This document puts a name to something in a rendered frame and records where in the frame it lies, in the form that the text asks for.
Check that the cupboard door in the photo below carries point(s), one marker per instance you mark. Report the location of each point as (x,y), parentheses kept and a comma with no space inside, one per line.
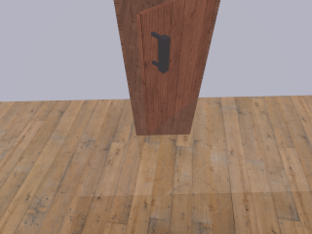
(188,24)

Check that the handle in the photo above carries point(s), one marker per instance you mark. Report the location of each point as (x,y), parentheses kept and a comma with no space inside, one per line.
(164,43)

